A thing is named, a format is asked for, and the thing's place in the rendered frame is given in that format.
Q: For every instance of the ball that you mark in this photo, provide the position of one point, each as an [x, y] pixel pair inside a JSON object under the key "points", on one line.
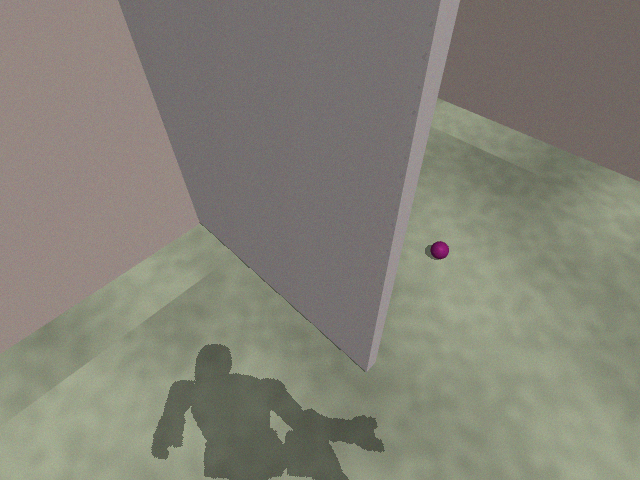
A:
{"points": [[439, 250]]}

